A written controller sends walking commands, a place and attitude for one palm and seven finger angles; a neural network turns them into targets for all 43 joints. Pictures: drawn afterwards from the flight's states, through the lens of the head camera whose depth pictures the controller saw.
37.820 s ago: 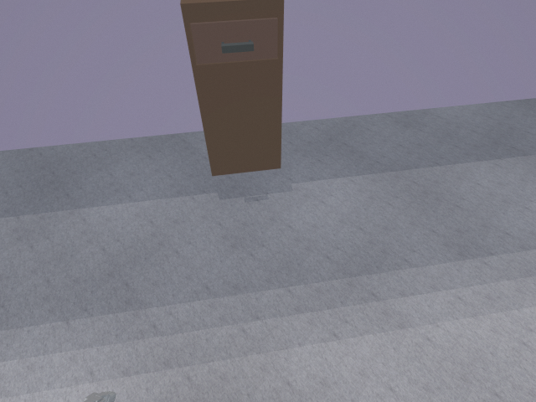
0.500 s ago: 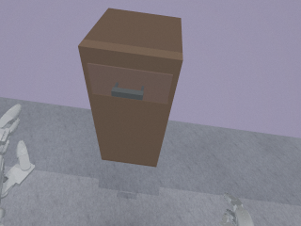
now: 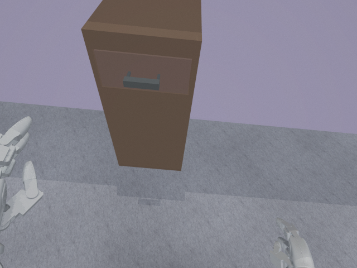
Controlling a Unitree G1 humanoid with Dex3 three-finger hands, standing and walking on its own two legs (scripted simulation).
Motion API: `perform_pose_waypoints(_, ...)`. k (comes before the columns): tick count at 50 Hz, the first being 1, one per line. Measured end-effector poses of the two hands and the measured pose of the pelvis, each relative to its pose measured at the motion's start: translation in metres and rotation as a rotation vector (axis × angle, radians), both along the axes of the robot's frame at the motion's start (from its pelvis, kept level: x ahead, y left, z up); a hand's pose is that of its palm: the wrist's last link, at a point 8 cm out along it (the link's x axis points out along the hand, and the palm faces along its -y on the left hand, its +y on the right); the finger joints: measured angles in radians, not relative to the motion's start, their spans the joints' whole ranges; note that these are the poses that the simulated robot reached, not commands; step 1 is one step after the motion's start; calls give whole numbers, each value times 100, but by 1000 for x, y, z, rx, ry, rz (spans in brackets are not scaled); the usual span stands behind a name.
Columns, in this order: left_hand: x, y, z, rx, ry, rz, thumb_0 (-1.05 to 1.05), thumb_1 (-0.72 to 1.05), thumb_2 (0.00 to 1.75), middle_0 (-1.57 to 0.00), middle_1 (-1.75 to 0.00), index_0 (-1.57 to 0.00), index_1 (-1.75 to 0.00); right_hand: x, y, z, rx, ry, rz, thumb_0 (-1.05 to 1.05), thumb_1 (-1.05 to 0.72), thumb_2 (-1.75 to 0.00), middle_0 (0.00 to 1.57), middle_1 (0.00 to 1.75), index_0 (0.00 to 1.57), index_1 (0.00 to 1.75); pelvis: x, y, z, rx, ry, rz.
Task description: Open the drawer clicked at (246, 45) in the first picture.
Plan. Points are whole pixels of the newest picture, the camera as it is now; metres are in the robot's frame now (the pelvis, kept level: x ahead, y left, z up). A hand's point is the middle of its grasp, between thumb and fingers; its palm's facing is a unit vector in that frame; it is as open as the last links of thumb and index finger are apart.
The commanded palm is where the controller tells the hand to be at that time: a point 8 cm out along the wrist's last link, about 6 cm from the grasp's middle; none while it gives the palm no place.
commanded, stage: stop stepping back and stand still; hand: left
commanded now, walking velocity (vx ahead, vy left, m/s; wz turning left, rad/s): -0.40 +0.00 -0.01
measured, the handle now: (142, 79) +0.75 +0.16 -0.04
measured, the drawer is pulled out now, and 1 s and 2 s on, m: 0.00 0.00 0.00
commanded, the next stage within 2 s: let the arm hang, fingers relaxed in 0.82 s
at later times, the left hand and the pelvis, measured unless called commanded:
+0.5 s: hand out of the picture +0.06 +0.21 +0.16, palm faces +0.40 -0.84 -0.37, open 7.4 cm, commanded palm +0.00 +0.26 +0.18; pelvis -0.13 -0.02 +0.01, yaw +1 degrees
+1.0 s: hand out of the picture +0.07 +0.24 +0.07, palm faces +0.26 -0.86 -0.45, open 7.4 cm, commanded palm none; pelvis -0.14 -0.01 -0.02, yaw +3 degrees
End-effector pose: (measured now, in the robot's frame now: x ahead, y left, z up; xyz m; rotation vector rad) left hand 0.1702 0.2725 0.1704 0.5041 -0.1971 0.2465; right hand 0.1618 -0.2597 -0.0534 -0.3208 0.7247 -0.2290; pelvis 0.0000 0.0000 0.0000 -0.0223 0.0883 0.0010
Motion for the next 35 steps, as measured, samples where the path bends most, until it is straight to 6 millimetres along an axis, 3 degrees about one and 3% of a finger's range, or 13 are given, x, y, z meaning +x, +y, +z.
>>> perform_pose_waypoints(5,-31,1,-3,12,18,-26,1,89,90,-21,-30,-21,-30,-27,11,0,29,-28,14,1,-91,-90,19,30,20,30,-35,0,0,27,-25,-15)
perform_pose_waypoints(11,-84,-14,19,60,-2,-22,1,89,90,-21,-30,-21,-30,-70,29,-4,129,-93,55,1,-90,-90,20,30,20,30,-74,-9,1,13,-57,-33)
perform_pose_waypoints(18,-134,-23,15,33,-31,69,1,89,90,-21,-30,-21,-30,-130,15,-23,149,-6,47,1,-90,-90,20,30,21,30,-110,-25,2,38,-71,-32)
perform_pose_waypoints(22,-148,-21,9,-38,-63,108,1,89,90,-21,-30,-21,-30,-162,-5,-21,91,46,16,1,-90,-90,20,30,21,30,-120,-27,7,52,-62,-7)
perform_pose_waypoints(27,-159,-19,2,-67,-78,88,1,89,90,-21,-30,-21,-30,-183,-23,-14,-5,42,-8,1,-90,-90,20,30,21,30,-133,-20,3,34,-50,16)
perform_pose_waypoints(31,-166,-11,5,-16,-83,70,1,89,90,-21,-30,-21,-30,-189,-21,-11,-17,-2,-27,1,-90,-90,20,30,20,30,-143,-14,-2,30,-73,24)
perform_pose_waypoints(35,-171,-8,15,54,-79,79,1,89,90,-21,-30,-21,-30,-187,-7,-15,50,-46,-27,1,-90,-90,20,30,20,30,-142,-18,-2,27,-88,13)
